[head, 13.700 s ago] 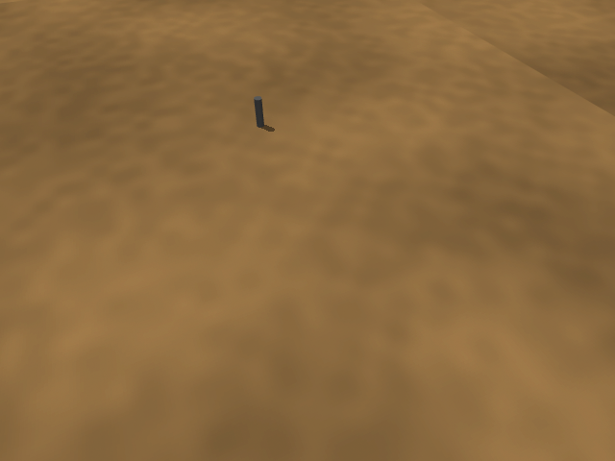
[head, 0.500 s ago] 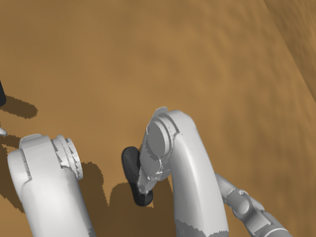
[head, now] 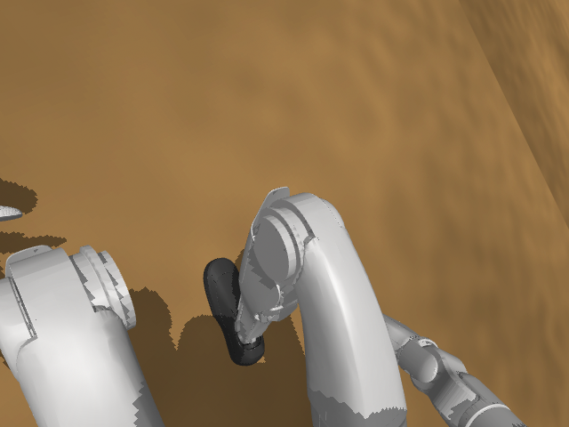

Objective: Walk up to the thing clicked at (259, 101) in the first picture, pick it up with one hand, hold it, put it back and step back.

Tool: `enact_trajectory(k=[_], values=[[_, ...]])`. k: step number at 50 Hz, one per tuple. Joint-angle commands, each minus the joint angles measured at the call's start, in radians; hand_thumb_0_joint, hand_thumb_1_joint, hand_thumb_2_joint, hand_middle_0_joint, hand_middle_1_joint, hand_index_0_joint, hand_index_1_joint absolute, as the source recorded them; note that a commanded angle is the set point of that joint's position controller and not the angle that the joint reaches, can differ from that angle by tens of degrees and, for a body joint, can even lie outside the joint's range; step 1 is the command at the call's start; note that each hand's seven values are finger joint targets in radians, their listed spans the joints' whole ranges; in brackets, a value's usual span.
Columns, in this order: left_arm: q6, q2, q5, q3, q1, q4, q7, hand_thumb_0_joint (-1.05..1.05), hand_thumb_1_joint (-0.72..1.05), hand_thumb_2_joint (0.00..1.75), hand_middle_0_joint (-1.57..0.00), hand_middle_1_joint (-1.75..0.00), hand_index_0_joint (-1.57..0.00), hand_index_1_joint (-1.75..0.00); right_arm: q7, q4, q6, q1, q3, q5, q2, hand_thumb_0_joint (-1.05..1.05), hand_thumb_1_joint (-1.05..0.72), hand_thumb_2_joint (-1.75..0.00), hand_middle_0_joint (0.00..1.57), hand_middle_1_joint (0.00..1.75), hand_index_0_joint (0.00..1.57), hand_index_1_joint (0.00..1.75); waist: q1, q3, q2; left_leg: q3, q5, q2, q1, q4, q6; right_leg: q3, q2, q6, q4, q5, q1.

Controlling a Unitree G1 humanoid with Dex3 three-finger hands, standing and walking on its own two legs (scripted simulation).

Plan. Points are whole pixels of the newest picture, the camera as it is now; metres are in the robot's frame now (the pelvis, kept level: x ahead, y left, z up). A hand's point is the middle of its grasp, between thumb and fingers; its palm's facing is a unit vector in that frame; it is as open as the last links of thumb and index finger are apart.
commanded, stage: close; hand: left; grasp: from the side
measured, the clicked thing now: out of the picture +0.46 +0.26 -0.20
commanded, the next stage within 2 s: settle in 0.54 s
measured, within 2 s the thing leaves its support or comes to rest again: leaves its support in 0.98 s
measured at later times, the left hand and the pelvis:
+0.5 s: hand out of the picture +0.45 +0.25 -0.17, palm faces +0.25 -0.97 -0.03, open 6.6 cm; pelvis +0.00 +0.00 +0.00, yaw +0 degrees
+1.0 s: hand out of the picture +0.47 +0.25 -0.16, palm faces +0.25 -0.97 -0.01, open 5.5 cm; pelvis +0.00 +0.00 +0.01, yaw -1 degrees
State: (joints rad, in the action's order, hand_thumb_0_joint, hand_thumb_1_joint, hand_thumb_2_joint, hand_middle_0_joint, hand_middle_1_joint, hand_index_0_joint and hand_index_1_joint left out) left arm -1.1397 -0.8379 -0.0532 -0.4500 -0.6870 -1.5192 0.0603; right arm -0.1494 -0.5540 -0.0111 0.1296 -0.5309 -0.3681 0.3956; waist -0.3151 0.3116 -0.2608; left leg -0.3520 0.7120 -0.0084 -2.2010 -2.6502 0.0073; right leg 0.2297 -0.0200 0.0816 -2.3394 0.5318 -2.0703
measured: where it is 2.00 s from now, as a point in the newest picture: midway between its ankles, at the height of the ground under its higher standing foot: (176, 374)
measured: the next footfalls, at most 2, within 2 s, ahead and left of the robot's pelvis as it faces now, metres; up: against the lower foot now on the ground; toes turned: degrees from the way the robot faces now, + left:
none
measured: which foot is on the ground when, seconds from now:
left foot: down 0.00-1.00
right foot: down 0.00-1.00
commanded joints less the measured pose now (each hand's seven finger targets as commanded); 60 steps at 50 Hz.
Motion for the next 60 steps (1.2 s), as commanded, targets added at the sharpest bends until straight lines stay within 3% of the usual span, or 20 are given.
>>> enact_trajectory(k=[1, 6, 11, 17, 23, 25, 32, 33, 34, 40, 42, 48, 52, 55, 56, 59, 60], values=[[-0.084, -0.132, -0.004, 0.022, -0.266, 0.148, -0.028, 0.00, -0.10, 0.40, -0.41, -0.40, -0.40, -0.40, 0.020, -0.001, 0.015, -0.042, 0.121, -0.008, 0.360, 0.00, -0.90, -0.90, 0.20, 0.30, 0.20, 0.30, -0.133, -0.574, 0.547, 0.064, -0.119, 0.048, 0.389, 0.357, -0.032, 0.117, -0.042, -0.070, 0.132, -0.131, 0.309], [-0.081, -0.154, 0.029, 0.026, -0.266, 0.127, -0.055, 0.00, 0.08, 0.52, -0.52, -0.50, -0.51, -0.50, 0.017, -0.005, 0.029, -0.038, 0.118, -0.011, 0.356, 0.00, -0.89, -0.90, 0.20, 0.30, 0.20, 0.30, -0.123, -0.554, 0.581, 0.058, -0.122, 0.054, 0.400, 0.375, -0.042, 0.121, -0.042, -0.077, 0.127, -0.123, 0.288], [-0.067, -0.159, 0.040, 0.020, -0.243, 0.113, -0.076, 0.00, 0.26, 0.66, -0.65, -0.64, -0.64, -0.65, 0.016, 0.000, 0.043, -0.031, 0.114, -0.015, 0.349, 0.00, -0.88, -0.90, 0.20, 0.30, 0.20, 0.30, -0.108, -0.548, 0.579, 0.065, -0.131, 0.053, 0.396, 0.376, -0.041, 0.119, -0.046, -0.078, 0.138, -0.130, 0.300], [-0.059, -0.144, 0.045, 0.038, -0.286, 0.110, -0.089, 0.00, 0.45, 0.80, -0.83, -0.81, -0.82, -0.81, 0.014, 0.002, 0.047, -0.022, 0.116, -0.014, 0.352, 0.00, -0.88, -0.89, 0.20, 0.30, 0.20, 0.30, -0.142, -0.527, 0.569, 0.053, -0.123, 0.056, 0.394, 0.380, -0.039, 0.124, -0.044, -0.076, 0.139, -0.128, 0.276], [-0.064, -0.152, 0.037, 0.040, -0.319, 0.101, -0.099, 0.00, 0.64, 0.98, -1.00, -0.99, -0.99, -0.99, 0.013, -0.003, 0.045, -0.028, 0.111, -0.012, 0.348, 0.00, -0.87, -0.89, 0.20, 0.30, 0.20, 0.30, -0.147, -0.554, 0.531, 0.058, -0.102, 0.052, 0.371, 0.363, -0.027, 0.115, -0.049, -0.073, 0.156, -0.121, 0.298], [-0.063, -0.166, 0.033, 0.043, -0.344, 0.087, -0.102, 0.00, 0.68, 1.03, -1.05, -1.05, -1.04, -1.05, 0.012, -0.001, 0.042, -0.024, 0.108, -0.010, 0.348, 0.00, -0.87, -0.89, 0.20, 0.30, 0.20, 0.30, -0.152, -0.531, 0.516, 0.067, -0.046, 0.047, 0.325, 0.360, -0.019, 0.115, -0.052, -0.073, 0.172, -0.077, 0.294], [-0.064, -0.172, 0.060, 0.070, -0.353, 0.082, -0.093, 0.00, 0.71, 1.26, -1.28, -1.33, -1.28, -1.33, 0.015, -0.010, 0.044, -0.027, 0.104, -0.017, 0.345, 0.00, -0.88, -0.89, 0.20, 0.30, 0.20, 0.30, -0.151, -0.535, 0.578, 0.060, -0.096, 0.053, 0.384, 0.379, -0.033, 0.119, -0.052, -0.080, 0.157, -0.111, 0.284], [-0.061, -0.162, 0.061, 0.068, -0.349, 0.073, -0.094, 0.00, 0.70, 1.28, -1.27, -1.34, -1.25, -1.35, 0.014, -0.010, 0.045, -0.030, 0.104, -0.017, 0.347, 0.00, -0.90, -0.90, 0.20, 0.30, 0.20, 0.30, -0.161, -0.530, 0.572, 0.053, -0.103, 0.054, 0.387, 0.381, -0.034, 0.123, -0.049, -0.078, 0.155, -0.118, 0.282], [-0.057, -0.172, 0.062, 0.060, -0.337, 0.075, -0.095, 0.00, 0.71, 1.27, -1.26, -1.32, -1.24, -1.34, 0.014, -0.008, 0.046, -0.027, 0.108, -0.013, 0.347, 0.00, -0.90, -0.90, 0.20, 0.30, 0.20, 0.30, -0.147, -0.526, 0.569, 0.056, -0.096, 0.056, 0.386, 0.385, -0.034, 0.121, -0.051, -0.080, 0.159, -0.109, 0.274], [-0.055, -0.178, 0.031, 0.029, -0.350, 0.121, -0.097, 0.00, 0.64, 1.31, -1.34, -1.41, -1.33, -1.42, 0.014, -0.006, 0.046, -0.035, 0.108, -0.011, 0.350, 0.00, -0.90, -0.90, 0.20, 0.30, 0.20, 0.30, -0.138, -0.552, 0.578, 0.057, -0.131, 0.056, 0.399, 0.378, -0.033, 0.119, -0.050, -0.077, 0.160, -0.140, 0.303], [-0.054, -0.174, 0.039, 0.033, -0.354, 0.130, -0.096, 0.00, 0.67, 1.32, -1.36, -1.42, -1.35, -1.44, 0.014, -0.014, 0.048, -0.041, 0.112, -0.011, 0.352, 0.00, -0.90, -0.90, 0.20, 0.30, 0.20, 0.30, -0.144, -0.547, 0.607, 0.052, -0.135, 0.059, 0.417, 0.389, -0.039, 0.122, -0.047, -0.078, 0.155, -0.141, 0.296], [-0.034, -0.215, 0.067, 0.024, -0.367, 0.296, -0.084, 0.00, 0.65, 1.32, -1.38, -1.44, -1.37, -1.45, 0.011, -0.028, 0.059, -0.066, 0.135, -0.007, 0.340, 0.00, -0.91, -0.90, 0.20, 0.30, 0.20, 0.30, -0.108, -0.629, 0.702, 0.064, -0.183, 0.062, 0.493, 0.407, -0.050, 0.109, -0.040, -0.086, 0.142, -0.161, 0.297], [0.017, -0.172, 0.059, 0.017, -0.343, 0.406, -0.085, 0.00, 0.60, 1.33, -1.39, -1.44, -1.38, -1.46, 0.007, -0.021, 0.068, -0.092, 0.177, 0.010, 0.338, 0.00, -0.91, -0.90, 0.20, 0.30, 0.20, 0.30, -0.079, -0.708, 0.736, 0.069, -0.220, 0.064, 0.548, 0.437, -0.058, 0.096, -0.030, -0.091, 0.140, -0.173, 0.293], [0.067, -0.124, 0.036, 0.042, -0.352, 0.448, -0.068, 0.00, 0.58, 1.34, -1.43, -1.47, -1.41, -1.49, 0.008, -0.014, 0.072, -0.107, 0.198, 0.034, 0.332, 0.00, -0.90, -0.90, 0.20, 0.30, 0.20, 0.30, -0.084, -0.716, 0.705, 0.089, -0.188, 0.056, 0.492, 0.442, -0.047, 0.086, -0.026, -0.089, 0.156, -0.164, 0.292], [0.084, -0.116, 0.039, 0.057, -0.341, 0.466, -0.059, 0.00, 0.59, 1.34, -1.43, -1.46, -1.41, -1.48, 0.009, -0.022, 0.071, -0.116, 0.212, 0.043, 0.327, 0.00, -0.90, -0.90, 0.20, 0.30, 0.20, 0.30, -0.069, -0.708, 0.709, 0.097, -0.184, 0.055, 0.480, 0.449, -0.045, 0.076, -0.024, -0.092, 0.158, -0.160, 0.280], [0.134, -0.061, 0.036, 0.095, -0.317, 0.485, -0.038, 0.00, 0.62, 1.35, -1.44, -1.48, -1.43, -1.50, 0.010, -0.022, 0.075, -0.141, 0.238, 0.067, 0.312, 0.00, -0.89, -0.90, 0.20, 0.30, 0.20, 0.30, -0.058, -0.708, 0.671, 0.108, -0.149, 0.051, 0.440, 0.460, -0.037, 0.066, -0.023, -0.095, 0.167, -0.136, 0.258], [0.149, -0.061, 0.030, 0.087, -0.305, 0.505, -0.033, 0.00, 0.63, 1.36, -1.45, -1.50, -1.44, -1.51, 0.011, -0.019, 0.076, -0.153, 0.246, 0.075, 0.306, 0.00, -0.89, -0.90, 0.20, 0.30, 0.20, 0.30, -0.046, -0.719, 0.656, 0.115, -0.139, 0.047, 0.424, 0.460, -0.033, 0.062, -0.023, -0.095, 0.178, -0.135, 0.269]])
